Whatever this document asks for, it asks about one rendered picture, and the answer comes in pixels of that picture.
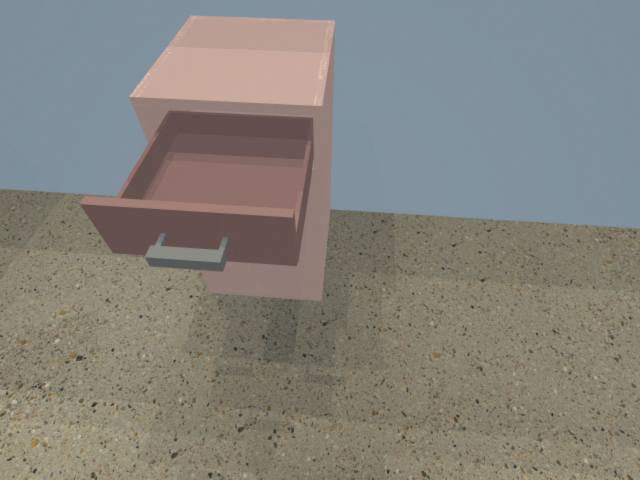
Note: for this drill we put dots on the cabinet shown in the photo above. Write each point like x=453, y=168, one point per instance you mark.
x=257, y=66

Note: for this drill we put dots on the drawer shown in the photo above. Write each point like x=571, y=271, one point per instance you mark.
x=204, y=176

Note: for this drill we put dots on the handle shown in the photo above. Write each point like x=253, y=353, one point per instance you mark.
x=159, y=255

